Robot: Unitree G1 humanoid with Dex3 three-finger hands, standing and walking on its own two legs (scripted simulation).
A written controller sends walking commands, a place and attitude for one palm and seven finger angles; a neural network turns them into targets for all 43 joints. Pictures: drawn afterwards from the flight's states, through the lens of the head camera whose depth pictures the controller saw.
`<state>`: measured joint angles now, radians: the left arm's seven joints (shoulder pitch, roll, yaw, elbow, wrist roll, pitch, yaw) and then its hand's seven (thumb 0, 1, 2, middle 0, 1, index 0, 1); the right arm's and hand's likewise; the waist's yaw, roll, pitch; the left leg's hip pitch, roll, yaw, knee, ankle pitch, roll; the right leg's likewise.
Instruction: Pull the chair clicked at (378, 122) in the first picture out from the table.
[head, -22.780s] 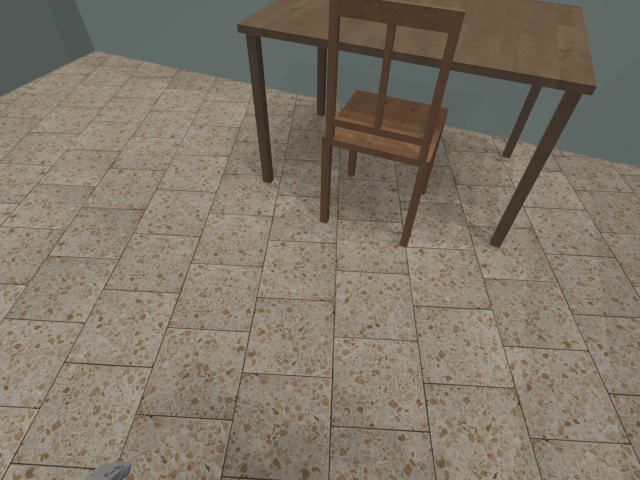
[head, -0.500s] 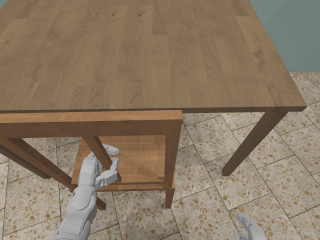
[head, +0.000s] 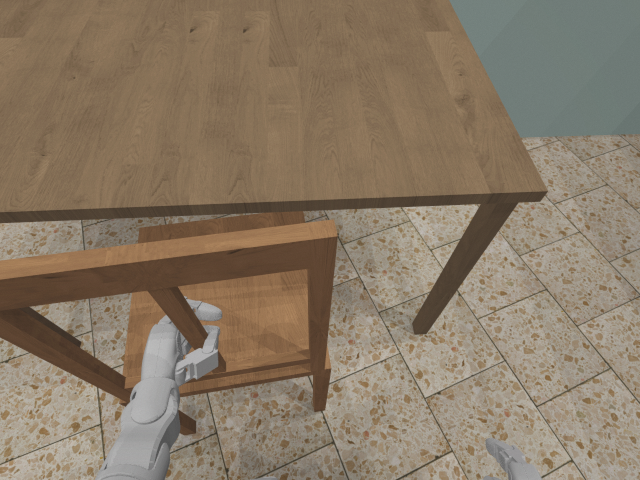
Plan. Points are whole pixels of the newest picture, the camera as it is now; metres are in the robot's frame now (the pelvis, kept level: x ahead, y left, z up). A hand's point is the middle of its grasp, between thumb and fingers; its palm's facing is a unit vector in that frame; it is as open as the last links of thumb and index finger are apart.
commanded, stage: step backward, pulling the chair out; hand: left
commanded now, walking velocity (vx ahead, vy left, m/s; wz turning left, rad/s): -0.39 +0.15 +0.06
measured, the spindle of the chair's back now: (196, 335) +0.31 +0.18 -0.07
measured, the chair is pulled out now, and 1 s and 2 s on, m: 0.08 0.24 0.42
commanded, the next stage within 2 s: none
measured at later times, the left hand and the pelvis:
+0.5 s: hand (204, 416) +0.20 +0.15 -0.06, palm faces +0.00 -0.99 -0.14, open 5.3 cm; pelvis -0.08 +0.02 +0.00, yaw -3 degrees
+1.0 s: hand out of the picture +0.12 +0.14 -0.06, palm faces -0.04 -0.99 -0.11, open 5.1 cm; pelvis -0.16 +0.03 +0.00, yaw -2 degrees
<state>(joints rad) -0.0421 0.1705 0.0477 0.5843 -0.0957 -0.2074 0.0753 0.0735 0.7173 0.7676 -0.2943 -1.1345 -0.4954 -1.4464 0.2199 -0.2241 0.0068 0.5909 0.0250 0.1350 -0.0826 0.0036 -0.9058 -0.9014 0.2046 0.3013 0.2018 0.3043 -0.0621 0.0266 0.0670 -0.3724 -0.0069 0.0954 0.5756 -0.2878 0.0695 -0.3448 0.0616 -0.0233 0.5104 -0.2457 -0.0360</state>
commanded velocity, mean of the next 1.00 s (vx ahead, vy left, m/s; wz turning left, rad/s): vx -0.38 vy -0.05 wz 0.08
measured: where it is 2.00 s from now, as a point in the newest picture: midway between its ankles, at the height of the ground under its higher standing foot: outside the picture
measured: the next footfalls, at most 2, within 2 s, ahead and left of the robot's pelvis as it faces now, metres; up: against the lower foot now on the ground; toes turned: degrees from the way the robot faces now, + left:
right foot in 0.50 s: -0.05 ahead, -0.11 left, +0.00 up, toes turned -3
left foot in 0.84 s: -0.12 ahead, +0.15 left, +0.00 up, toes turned -2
